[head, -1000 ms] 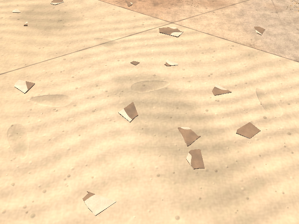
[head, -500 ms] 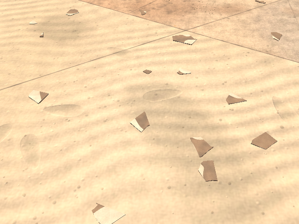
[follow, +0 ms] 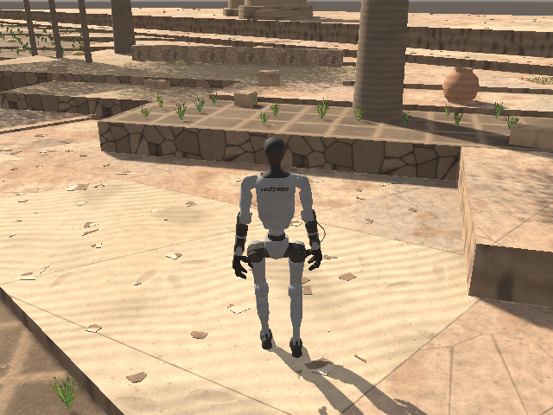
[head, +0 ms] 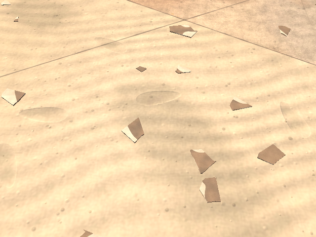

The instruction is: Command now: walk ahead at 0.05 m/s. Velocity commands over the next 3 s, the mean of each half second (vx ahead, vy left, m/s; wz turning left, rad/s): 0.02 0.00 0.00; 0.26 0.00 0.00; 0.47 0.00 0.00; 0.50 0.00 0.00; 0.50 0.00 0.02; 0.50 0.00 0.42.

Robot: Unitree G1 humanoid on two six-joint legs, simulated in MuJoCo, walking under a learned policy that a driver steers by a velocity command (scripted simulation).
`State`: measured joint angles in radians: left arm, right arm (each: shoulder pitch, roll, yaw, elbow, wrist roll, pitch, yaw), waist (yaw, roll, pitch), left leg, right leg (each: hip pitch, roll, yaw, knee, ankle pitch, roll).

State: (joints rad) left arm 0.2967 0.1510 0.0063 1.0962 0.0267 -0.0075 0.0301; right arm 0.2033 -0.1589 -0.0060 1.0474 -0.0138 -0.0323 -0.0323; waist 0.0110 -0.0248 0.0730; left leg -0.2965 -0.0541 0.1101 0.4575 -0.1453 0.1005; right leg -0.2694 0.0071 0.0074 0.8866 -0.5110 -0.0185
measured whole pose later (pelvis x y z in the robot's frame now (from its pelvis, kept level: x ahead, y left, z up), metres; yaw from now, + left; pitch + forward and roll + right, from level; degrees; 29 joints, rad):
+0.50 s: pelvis +0.04 -0.03 +0.01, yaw +1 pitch -1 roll +0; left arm 0.32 0.12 -0.01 1.15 0.01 -0.02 0.04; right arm 0.30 -0.14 0.00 1.12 -0.01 -0.01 -0.03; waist -0.01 0.00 0.02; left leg -0.19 -0.03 0.07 0.38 -0.17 0.05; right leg -0.10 0.02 -0.01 0.38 -0.25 -0.02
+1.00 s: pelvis +0.18 +0.03 +0.00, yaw +1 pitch +0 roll +0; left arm 0.36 0.20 0.05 1.09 0.03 -0.06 -0.01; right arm 0.35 -0.18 -0.06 1.03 -0.02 -0.08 0.00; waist 0.00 -0.03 0.01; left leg -0.19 -0.04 0.10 0.47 -0.28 0.08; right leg -0.35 -0.03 -0.02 1.07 -0.33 -0.08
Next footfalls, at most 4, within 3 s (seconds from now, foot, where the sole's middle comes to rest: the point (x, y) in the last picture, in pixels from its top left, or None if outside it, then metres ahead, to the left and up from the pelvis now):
0.14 right None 0.06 -0.13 -0.77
0.88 left None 0.20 0.10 -0.77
1.36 right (172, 218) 0.55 -0.04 -0.77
1.92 left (134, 155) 0.86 0.14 -0.77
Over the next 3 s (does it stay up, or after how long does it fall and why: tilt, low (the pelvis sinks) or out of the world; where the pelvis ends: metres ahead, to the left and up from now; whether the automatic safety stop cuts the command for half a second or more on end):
stays up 1.28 0.07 -0.01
